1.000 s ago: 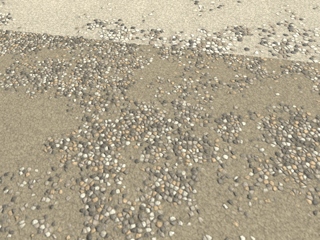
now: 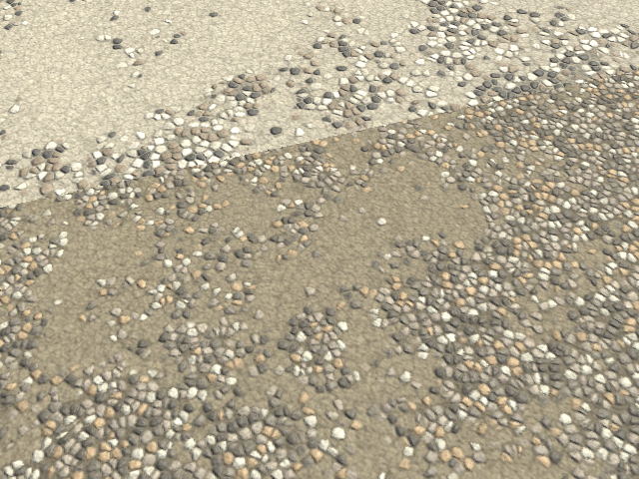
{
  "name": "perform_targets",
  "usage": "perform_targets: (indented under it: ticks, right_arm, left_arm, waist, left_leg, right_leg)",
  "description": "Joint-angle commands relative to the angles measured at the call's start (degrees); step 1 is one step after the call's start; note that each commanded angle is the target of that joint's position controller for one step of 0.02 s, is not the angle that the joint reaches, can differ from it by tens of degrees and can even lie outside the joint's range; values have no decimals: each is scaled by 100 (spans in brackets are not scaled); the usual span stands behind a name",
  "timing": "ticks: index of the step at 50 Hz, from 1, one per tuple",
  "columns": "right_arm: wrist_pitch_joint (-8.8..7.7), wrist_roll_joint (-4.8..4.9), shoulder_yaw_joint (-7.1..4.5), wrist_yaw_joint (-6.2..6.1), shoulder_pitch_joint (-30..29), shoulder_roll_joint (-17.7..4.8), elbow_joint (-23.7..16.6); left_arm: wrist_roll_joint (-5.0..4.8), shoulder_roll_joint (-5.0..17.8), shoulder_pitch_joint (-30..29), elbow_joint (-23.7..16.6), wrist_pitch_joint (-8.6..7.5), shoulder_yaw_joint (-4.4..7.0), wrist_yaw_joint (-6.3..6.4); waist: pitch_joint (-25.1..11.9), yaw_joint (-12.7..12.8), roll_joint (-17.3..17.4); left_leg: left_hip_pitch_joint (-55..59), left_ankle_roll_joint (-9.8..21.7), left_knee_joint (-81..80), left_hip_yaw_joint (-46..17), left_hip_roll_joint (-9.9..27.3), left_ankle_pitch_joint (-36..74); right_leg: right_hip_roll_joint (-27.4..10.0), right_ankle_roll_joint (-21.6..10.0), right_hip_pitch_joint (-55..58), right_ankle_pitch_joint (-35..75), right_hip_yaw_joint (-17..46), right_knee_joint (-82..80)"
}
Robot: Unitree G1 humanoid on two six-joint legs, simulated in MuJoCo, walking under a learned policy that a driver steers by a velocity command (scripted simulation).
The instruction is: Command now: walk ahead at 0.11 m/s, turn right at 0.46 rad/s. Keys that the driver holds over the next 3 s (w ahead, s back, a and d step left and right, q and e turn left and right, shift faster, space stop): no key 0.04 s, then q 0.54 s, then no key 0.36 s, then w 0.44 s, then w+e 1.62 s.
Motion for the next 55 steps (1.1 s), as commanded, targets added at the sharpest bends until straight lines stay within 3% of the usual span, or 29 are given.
perform_targets:
  ticks: [1, 3, 8, 10, 13, 15, 18, 19, 20, 21, 22, 23, 24, 27, 33, 36, 38, 39, 40, 41, 42, 43, 44, 46, 47, 48, 51, 53, 55]
  right_arm:
    - [182, -20, -114, -5, 983, -425, -54]
    - [224, -3, -115, -9, 885, -415, -57]
    - [328, 43, -62, 22, 501, -340, 36]
    - [343, 83, -50, 34, 408, -364, 75]
    - [315, 108, -85, 29, 303, -508, 17]
    - [272, 125, -77, 15, 386, -458, 16]
    - [173, 136, -38, -10, 746, -308, 95]
    - [132, 89, -74, -22, 781, -490, 85]
    - [73, -9, -156, -35, 931, -915, 7]
    - [91, 90, -279, 18, 736, -1286, 8]
    - [77, 64, -286, 30, 1000, -1158, 18]
    - [83, 101, -290, 10, 909, -1085, 24]
    - [134, 94, -289, -12, 620, -1026, -47]
    - [192, 140, -307, -6, 447, -923, -173]
    - [234, 75, -362, -1, 700, -1037, -143]
    - [285, 49, -351, 39, 403, -1101, -194]
    - [320, 117, -320, 37, 99, -1098, -219]
    - [304, 134, -273, 29, 84, -984, -232]
    - [270, 108, -161, 40, 339, -605, -259]
    - [302, 172, -147, -2, 471, -559, -263]
    - [353, 110, -228, -33, 410, -895, -144]
    - [368, 139, -242, -11, 330, -893, -68]
    - [370, 143, -227, 13, 327, -798, 7]
    - [369, 86, -184, 65, 361, -702, 125]
    - [364, 88, -156, 67, 351, -660, 198]
    - [356, 89, -103, 65, 337, -576, 260]
    - [285, 14, -84, 90, -92, -698, 229]
    - [198, 25, -60, 123, -199, -665, 236]
    - [89, 34, -17, 128, 87, -510, 393]
  left_arm:
    - [61, 706, 214, -308, -118, 154, 0]
    - [85, 696, 272, -284, -141, 136, -5]
    - [154, 335, 378, -80, -131, -73, 47]
    - [188, 428, 352, -9, -123, -87, 75]
    - [148, 689, 366, 30, -53, -27, 148]
    - [102, 751, 387, 56, -2, 6, 207]
    - [36, 806, 357, 114, 52, 58, 292]
    - [37, 755, 369, 86, 45, 65, 302]
    - [31, 535, 378, -70, 48, 28, 289]
    - [-11, 320, -72, -243, 66, -15, 304]
    - [76, 434, -181, -240, 114, 7, 291]
    - [65, 405, -82, -187, 143, 19, 248]
    - [34, 422, -2, -140, 150, 35, 224]
    - [86, 523, -2, -172, 151, 55, 173]
    - [-2, 442, -241, -367, 139, -52, 182]
    - [-40, 504, -47, -357, 131, -58, 202]
    - [-9, 449, 323, -244, 89, -71, 225]
    - [57, 518, 410, -218, 32, -66, 256]
    - [170, 864, 438, -272, -33, -41, 292]
    - [125, 1253, 132, -356, -15, -10, 237]
    - [118, 1000, 189, -308, -34, -58, 193]
    - [93, 703, 32, -297, -68, -154, 163]
    - [92, 603, -158, -292, -74, -195, 164]
    - [77, 616, -139, -200, -102, -215, 209]
    - [71, 634, -37, -127, -99, -216, 210]
    - [84, 613, 149, -38, -97, -228, 191]
    - [107, 998, 686, 255, 27, -46, 127]
    - [102, 990, 789, 353, 70, 7, 95]
    - [71, 942, 618, 378, 59, 45, 70]
  waist:
    - [-1213, -194, -191]
    - [-1264, -148, -319]
    - [-1023, 47, -565]
    - [-859, 109, -637]
    - [-698, 174, -632]
    - [-667, 164, -577]
    - [-657, -59, -401]
    - [-641, -21, -163]
    - [-848, 63, 626]
    - [-209, 0, 1375]
    - [-311, -175, 963]
    - [-430, -52, 583]
    - [-408, 91, 379]
    - [-720, 81, 466]
    - [-963, -242, 706]
    - [-930, -179, 829]
    - [-855, 90, 706]
    - [-829, 124, 469]
    - [-969, -33, -579]
    - [-844, -124, -1335]
    - [-797, -9, -1066]
    - [-581, -82, -768]
    - [-465, -165, -741]
    - [-540, -172, -1019]
    - [-613, -122, -979]
    - [-803, -35, -945]
    - [-426, 296, -1191]
    - [-174, 303, -1038]
    - [-162, 97, -819]
  left_leg:
    - [203, -1, -289, -131, 6, 317]
    - [172, 20, -590, -135, -6, 507]
    - [564, 85, -1952, -252, 61, 781]
    - [888, 133, -2446, -201, -65, 617]
    - [864, 232, -2794, -102, -273, 114]
    - [889, 310, -3083, -16, -348, -75]
    - [1484, 478, -4528, 12, -428, 778]
    - [1687, 619, -4943, -492, -197, 1160]
    - [2050, 914, -5336, -1838, 808, 2077]
    - [1788, 1588, -5311, -2753, 1503, 3960]
    - [1993, 1968, -5350, -2774, 1643, 4615]
    - [2056, 1961, -5285, -2375, 1361, 4527]
    - [2053, 1762, -5210, -2043, 1022, 4372]
    - [2489, 1570, -4955, -1744, 606, 4712]
    - [2703, 1524, -4717, -1944, 618, 4698]
    - [2269, 1361, -4660, -2052, 561, 4483]
    - [1901, 1066, -4487, -2067, 375, 3791]
    - [1506, 789, -4365, -2051, 198, 2965]
    - [1094, 502, -3637, -1565, -303, 1638]
    - [852, 359, -3379, -867, -1077, -491]
    - [1154, 329, -2523, -839, -846, -932]
    - [1151, 323, -2255, -900, -809, -689]
    - [1181, 273, -2212, -883, -760, -434]
    - [1196, 173, -2448, -713, -730, -167]
    - [1260, 120, -2663, -594, -731, -167]
    - [1395, 96, -3004, -471, -684, -138]
    - [1013, 186, -3319, -54, -736, -349]
    - [959, 310, -3565, 2, -649, -355]
    - [1567, 518, -4225, 109, -629, 40]
  right_leg:
    - [-1602, -809, 726, 3010, 1470, -951]
    - [-1577, -712, 748, 2537, 1414, -1078]
    - [-1576, -375, 733, 256, 1300, -1623]
    - [-1612, -340, 657, -294, 1255, -1689]
    - [-1825, -478, 930, -445, 1390, -1455]
    - [-1963, -550, 1160, -94, 1455, -1218]
    - [-1902, -277, 1147, 755, 1183, -651]
    - [-1723, -25, 935, 708, 983, -264]
    - [-1187, 292, 407, -16, 438, 776]
    - [-206, 587, -502, -1638, -160, 1177]
    - [-237, 667, -769, -2449, 171, 2356]
    - [-293, 710, -838, -2310, 357, 2869]
    - [-371, 772, -906, -2053, 437, 3047]
    - [-407, 958, -1033, -1741, 406, 3079]
    - [-478, 972, -528, -1783, 309, 1850]
    - [-406, 841, 246, -1725, 223, 1079]
    - [-387, 748, 1029, -859, 145, -257]
    - [-651, 681, 1575, -231, 456, -961]
    - [-1838, 482, 2016, 34, 1715, -1459]
    - [-2694, -231, 1460, 1154, 2611, -1399]
    - [-2785, -654, 1080, 1228, 2649, -1316]
    - [-2469, -619, 932, 1140, 2282, -1321]
    - [-2125, -427, 879, 1032, 1845, -1299]
    - [-1768, -219, 1205, 1523, 1390, -1155]
    - [-1694, -210, 1360, 1771, 1271, -1053]
    - [-1662, -207, 1532, 1093, 1279, -1141]
    - [-1738, -381, 1694, -2083, 1931, -1694]
    - [-1902, -483, 1599, -2621, 2205, -1893]
    - [-1820, -440, 1241, -2577, 2065, -1836]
